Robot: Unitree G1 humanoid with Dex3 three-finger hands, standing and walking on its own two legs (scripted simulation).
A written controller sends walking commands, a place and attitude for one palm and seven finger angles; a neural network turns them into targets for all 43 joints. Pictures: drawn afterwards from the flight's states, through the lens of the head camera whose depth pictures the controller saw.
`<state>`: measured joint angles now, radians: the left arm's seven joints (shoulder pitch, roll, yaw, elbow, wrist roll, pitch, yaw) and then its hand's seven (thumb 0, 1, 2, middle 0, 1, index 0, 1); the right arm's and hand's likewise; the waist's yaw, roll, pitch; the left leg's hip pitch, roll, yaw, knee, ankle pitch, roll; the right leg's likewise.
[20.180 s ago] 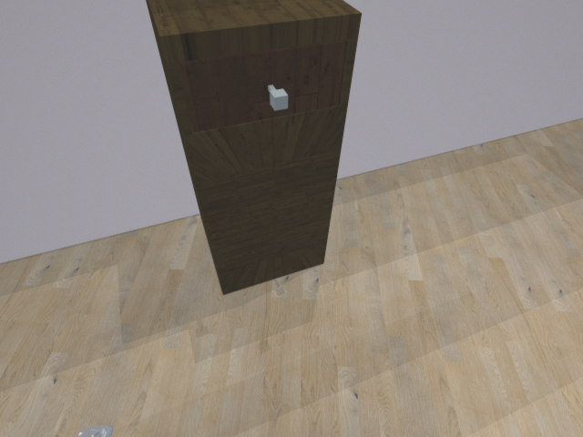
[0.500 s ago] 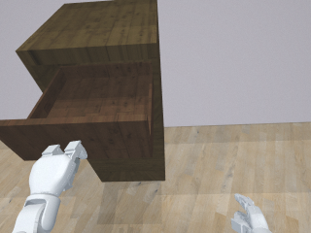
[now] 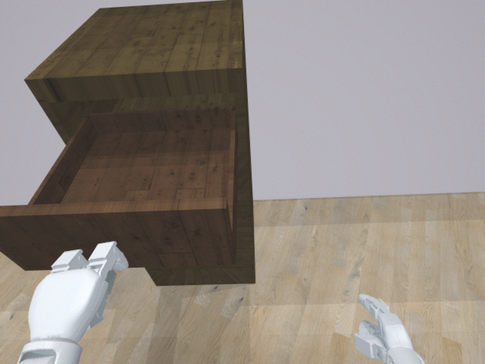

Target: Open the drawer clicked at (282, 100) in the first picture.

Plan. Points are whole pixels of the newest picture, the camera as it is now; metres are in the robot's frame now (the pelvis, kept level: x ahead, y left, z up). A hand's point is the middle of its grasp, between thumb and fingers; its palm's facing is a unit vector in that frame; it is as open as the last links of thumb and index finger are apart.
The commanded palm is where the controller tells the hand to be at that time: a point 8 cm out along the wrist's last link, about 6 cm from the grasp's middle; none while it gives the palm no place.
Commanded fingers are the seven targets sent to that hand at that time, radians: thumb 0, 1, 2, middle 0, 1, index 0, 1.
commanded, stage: pull the drawer open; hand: left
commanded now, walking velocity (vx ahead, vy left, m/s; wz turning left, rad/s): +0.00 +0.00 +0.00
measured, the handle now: (102, 267) +0.23 +0.24 +0.08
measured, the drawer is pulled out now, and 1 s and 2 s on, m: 0.30 0.30 0.30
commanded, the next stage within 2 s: open the thumb to release the handle in 0.10 s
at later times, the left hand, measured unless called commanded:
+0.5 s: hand (97, 298) +0.19 +0.24 +0.06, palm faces +0.07 -0.10 -0.99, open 7.9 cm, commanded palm +0.17 +0.25 +0.11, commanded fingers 0.00 -0.22 0.42 -0.32 -1.23 -0.32 -1.23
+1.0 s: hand (98, 296) +0.20 +0.24 +0.06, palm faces +0.06 -0.10 -0.99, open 13.6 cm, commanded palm +0.18 +0.25 +0.11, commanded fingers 0.00 -0.50 0.30 -0.30 -1.20 -0.30 -1.20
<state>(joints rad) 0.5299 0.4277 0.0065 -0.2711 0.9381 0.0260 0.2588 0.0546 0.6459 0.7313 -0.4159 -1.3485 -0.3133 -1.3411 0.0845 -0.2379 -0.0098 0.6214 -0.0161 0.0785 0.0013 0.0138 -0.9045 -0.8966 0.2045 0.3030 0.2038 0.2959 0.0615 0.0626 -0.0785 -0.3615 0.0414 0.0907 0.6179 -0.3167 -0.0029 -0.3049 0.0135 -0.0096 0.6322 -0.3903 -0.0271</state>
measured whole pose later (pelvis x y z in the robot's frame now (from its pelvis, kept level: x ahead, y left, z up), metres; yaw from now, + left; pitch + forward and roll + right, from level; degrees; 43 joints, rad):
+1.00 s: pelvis -0.03 +0.00 +0.00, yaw +3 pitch +1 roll +0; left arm 0.21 0.41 -0.07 -0.03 0.98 0.02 0.22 0.00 -0.49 0.31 -0.32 -1.20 -0.36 -1.21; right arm 0.11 -0.25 -0.02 0.69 -0.01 0.04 -0.05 0.01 -0.90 -0.90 0.20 0.30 0.20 0.30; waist 0.10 0.07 -0.04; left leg -0.33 0.02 0.04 0.56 -0.24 0.00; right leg -0.26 0.00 -0.06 0.58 -0.34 -0.03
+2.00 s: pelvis -0.03 +0.01 +0.02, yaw +4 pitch -4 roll +0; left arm 0.09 0.54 0.00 -0.31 0.82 0.14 -0.04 0.00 -0.50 0.30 -0.35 -1.21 -0.35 -1.21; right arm 0.05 -0.25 0.04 0.68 0.03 0.07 -0.02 0.01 -0.90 -0.90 0.20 0.30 0.20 0.30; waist 0.12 0.12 -0.01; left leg -0.16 0.00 0.03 0.40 -0.17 0.01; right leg -0.07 -0.01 -0.07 0.41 -0.27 -0.01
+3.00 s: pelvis -0.03 +0.01 +0.01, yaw +4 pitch -3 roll +0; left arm 0.15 0.63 0.12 -0.45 0.72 0.13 -0.17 0.00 -0.50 0.30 -0.32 -1.20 -0.32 -1.20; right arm 0.05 -0.27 0.05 0.64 0.03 0.05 -0.01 0.02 -0.91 -0.90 0.20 0.30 0.20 0.30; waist 0.11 0.13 0.00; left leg -0.20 0.00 0.02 0.45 -0.19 0.01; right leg -0.11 -0.01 -0.07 0.45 -0.28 -0.01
